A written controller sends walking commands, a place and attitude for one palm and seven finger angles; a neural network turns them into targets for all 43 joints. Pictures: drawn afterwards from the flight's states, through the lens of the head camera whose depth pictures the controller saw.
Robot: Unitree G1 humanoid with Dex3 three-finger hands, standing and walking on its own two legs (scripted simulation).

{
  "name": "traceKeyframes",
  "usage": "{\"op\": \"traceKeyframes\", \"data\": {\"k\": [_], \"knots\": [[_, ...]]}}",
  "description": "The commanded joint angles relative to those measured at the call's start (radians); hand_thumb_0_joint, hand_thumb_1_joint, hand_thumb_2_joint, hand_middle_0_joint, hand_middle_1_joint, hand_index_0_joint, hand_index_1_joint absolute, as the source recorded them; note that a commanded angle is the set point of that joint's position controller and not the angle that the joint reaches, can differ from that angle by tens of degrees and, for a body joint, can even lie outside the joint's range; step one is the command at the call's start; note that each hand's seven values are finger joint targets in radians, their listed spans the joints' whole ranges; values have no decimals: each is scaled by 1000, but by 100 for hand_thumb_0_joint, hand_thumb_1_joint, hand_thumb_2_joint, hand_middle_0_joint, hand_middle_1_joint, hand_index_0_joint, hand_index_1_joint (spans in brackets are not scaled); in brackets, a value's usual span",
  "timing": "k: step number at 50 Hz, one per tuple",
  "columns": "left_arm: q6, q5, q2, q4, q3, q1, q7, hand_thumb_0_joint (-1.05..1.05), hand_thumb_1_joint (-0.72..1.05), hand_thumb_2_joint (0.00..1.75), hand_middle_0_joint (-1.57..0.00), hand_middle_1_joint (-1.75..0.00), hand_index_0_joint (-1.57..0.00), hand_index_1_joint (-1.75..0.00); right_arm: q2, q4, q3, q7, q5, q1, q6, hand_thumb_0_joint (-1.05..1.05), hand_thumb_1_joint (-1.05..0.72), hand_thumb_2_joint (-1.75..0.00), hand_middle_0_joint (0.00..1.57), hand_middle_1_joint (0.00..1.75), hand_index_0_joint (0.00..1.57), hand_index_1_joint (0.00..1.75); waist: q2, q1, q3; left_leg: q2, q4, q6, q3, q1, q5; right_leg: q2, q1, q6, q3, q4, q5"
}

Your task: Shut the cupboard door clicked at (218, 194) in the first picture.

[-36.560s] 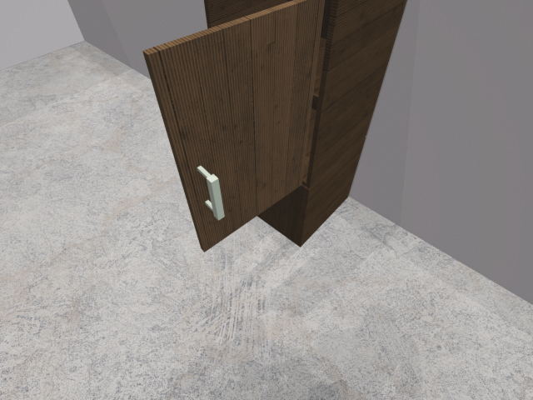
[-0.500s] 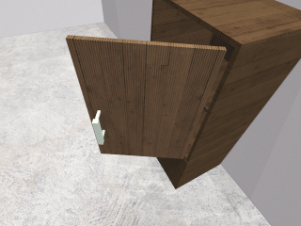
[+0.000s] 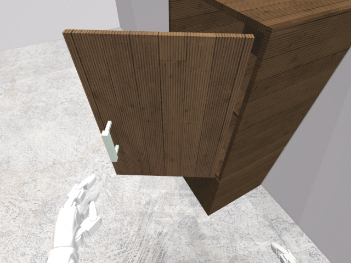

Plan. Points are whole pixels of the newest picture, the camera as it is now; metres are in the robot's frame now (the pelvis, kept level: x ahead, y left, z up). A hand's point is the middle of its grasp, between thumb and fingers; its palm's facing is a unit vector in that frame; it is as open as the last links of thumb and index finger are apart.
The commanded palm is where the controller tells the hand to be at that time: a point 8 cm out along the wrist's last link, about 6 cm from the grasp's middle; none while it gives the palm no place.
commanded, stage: raise the hand and make a fist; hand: left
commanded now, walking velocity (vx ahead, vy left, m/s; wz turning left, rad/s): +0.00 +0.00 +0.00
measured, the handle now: (111, 142) +0.49 +0.21 -0.06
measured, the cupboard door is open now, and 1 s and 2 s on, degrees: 59 59 59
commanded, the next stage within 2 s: bring the fist close to the handle in 1.70 s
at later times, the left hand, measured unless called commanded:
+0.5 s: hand (116, 236) +0.20 +0.14 -0.05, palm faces -0.09 -1.00 -0.02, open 4.7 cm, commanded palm +0.17 +0.21 -0.04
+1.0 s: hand (102, 235) +0.20 +0.17 -0.05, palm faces -0.03 -1.00 -0.03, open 3.1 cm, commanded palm +0.18 +0.23 -0.04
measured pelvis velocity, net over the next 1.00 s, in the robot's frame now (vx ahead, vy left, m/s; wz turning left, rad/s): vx -0.01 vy -0.01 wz -0.02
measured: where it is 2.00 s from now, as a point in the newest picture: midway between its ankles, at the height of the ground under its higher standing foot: outside the picture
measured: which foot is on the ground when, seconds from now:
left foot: down 0.00-1.00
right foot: down 0.00-1.00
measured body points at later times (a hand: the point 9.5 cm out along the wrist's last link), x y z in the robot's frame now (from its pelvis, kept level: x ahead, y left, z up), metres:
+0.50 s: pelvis -0.01 -0.04 -0.10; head +0.08 -0.04 +0.34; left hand +0.20 +0.19 -0.05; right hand +0.20 -0.25 -0.19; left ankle +0.04 +0.10 -0.71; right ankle +0.01 -0.13 -0.71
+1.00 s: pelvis -0.01 -0.01 -0.09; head +0.07 +0.01 +0.35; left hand +0.20 +0.23 -0.04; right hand +0.19 -0.25 -0.16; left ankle +0.04 +0.10 -0.71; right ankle +0.01 -0.13 -0.71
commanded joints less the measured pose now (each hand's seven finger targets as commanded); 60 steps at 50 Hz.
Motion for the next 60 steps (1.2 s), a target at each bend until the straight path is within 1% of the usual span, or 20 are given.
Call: {"op": "traceKeyframes", "data": {"k": [1,2,4,6,8,11,12,16,18,19,22,24,27,31,36,37,39,45,57,60], "knots": [[-381,-88,22,43,86,237,-265,0,90,90,-40,-52,-40,-52,-126,-256,-80,40,-18,-173,-41,0,-90,-90,20,30,20,30,-244,114,-42,-4,171,-58,-40,-300,-114,43,-281,-51,2,104,-217],[-431,-86,107,72,176,246,-309,0,90,90,-42,-54,-42,-54,-123,-278,-91,48,-11,-174,-24,0,-90,-90,20,30,20,30,-143,136,-68,-5,219,-56,-37,-348,-101,37,-286,-65,37,157,-193],[-417,-99,127,-44,186,254,-342,0,90,90,-46,-58,-46,-58,-126,-373,-93,48,0,-224,3,0,-90,-90,20,30,20,30,0,169,-166,-15,240,-38,-19,-357,-127,46,-305,-63,47,230,-184],[-344,-128,145,-199,179,193,-336,0,90,90,-49,-62,-49,-62,-121,-430,-87,32,13,-239,31,0,-90,-90,20,30,20,30,65,158,-219,-14,263,-23,-17,-363,-150,46,-305,-56,85,224,-202],[-311,-136,172,-393,178,103,-308,0,90,90,-53,-66,-53,-66,-114,-454,-83,10,15,-216,45,0,-90,-90,20,30,20,30,95,127,-280,-2,309,-10,-34,-367,-149,50,-322,-50,122,219,-225],[-342,-133,169,-594,143,15,-278,0,90,90,-58,-72,-58,-72,-96,-429,-73,-20,10,-170,41,0,-90,-90,20,30,20,30,102,64,-329,17,403,4,-44,-350,-50,58,-344,-38,139,232,-103],[-354,-138,168,-624,123,-45,-286,0,90,90,-60,-74,-60,-74,-98,-410,-65,-31,6,-151,39,0,-90,-90,20,30,20,30,62,31,-320,24,440,9,-55,-376,-38,65,-365,-32,142,248,-65],[-326,-144,130,-503,71,-28,-364,0,90,90,-68,-82,-68,-82,-112,-357,-62,-54,8,-140,28,0,-90,-90,20,30,20,30,28,2,-288,36,493,9,-71,-430,-46,72,-426,-27,118,275,-51],[-253,-159,137,-430,91,15,-402,0,90,90,-71,-86,-71,-86,-109,-357,-61,-61,18,-139,37,0,-90,-90,20,30,20,30,-11,19,-311,33,499,8,-69,-456,-36,64,-380,-18,133,264,-31],[-211,-165,156,-400,130,63,-415,0,90,90,-73,-88,-73,-88,-104,-363,-65,-63,25,-147,46,0,-90,-90,20,30,20,30,-48,45,-338,31,492,6,-66,-477,-30,55,-331,-11,149,253,-26],[-110,-175,211,-383,221,118,-406,0,90,90,-79,-94,-79,-94,-88,-386,-65,-64,31,-174,80,0,-90,-90,20,30,20,30,-59,97,-383,27,475,3,-64,-488,8,41,-236,-1,164,257,39],[-94,-184,199,-426,240,119,-379,0,90,90,-82,-98,-82,-98,-71,-402,-62,-58,28,-177,95,0,-90,-90,20,30,20,30,-67,107,-409,26,459,-3,-66,-484,32,25,-193,11,164,266,115],[-129,-183,192,-452,252,124,-334,0,90,90,-88,-104,-88,-104,-62,-396,-60,-53,21,-178,101,0,-90,-90,20,30,20,30,-44,118,-403,30,439,-5,-72,-463,60,37,-207,3,132,299,165],[-205,-171,127,-430,163,128,-329,0,90,90,-95,-112,-95,-112,-76,-387,-63,-47,18,-157,93,0,-90,-90,20,30,20,30,-35,81,-346,29,416,-8,-74,-441,20,49,-311,-9,87,309,86],[-238,-157,138,-414,138,99,-327,0,90,90,-104,-122,-104,-122,-104,-400,-64,-54,17,-146,94,0,-90,-90,20,30,20,30,-33,64,-293,28,391,-1,-78,-437,-73,69,-401,-33,58,295,-118],[-244,-155,166,-439,155,76,-319,0,90,90,-106,-124,-106,-124,-108,-400,-63,-56,16,-147,94,0,-90,-90,20,30,20,30,1,74,-304,28,389,0,-81,-430,-74,73,-402,-40,57,303,-129],[-250,-152,160,-464,153,91,-306,0,90,90,-110,-128,-110,-128,-108,-410,-61,-53,13,-144,96,0,-90,-90,20,30,20,30,34,83,-332,27,365,-3,-86,-395,-74,75,-408,-44,32,320,-114],[-228,-137,150,-481,135,93,-276,0,90,90,-121,-140,-121,-140,-114,-425,-54,-46,10,-139,117,0,-90,-90,20,30,20,30,81,74,-318,30,323,-10,-104,-351,-101,87,-434,-46,-4,330,-95],[-192,-126,173,-446,150,25,-278,0,90,90,-130,-150,-130,-150,-128,-436,-38,-37,0,-120,134,0,-90,-90,20,30,20,30,59,56,-302,34,321,-16,-127,-347,-103,98,-448,-49,-23,336,-73],[-196,-125,162,-454,134,19,-288,0,90,90,-130,-150,-130,-150,-129,-438,-37,-34,3,-121,131,0,-90,-90,20,30,20,30,88,59,-316,35,321,-20,-124,-329,-98,95,-457,-49,-22,340,-70]]}}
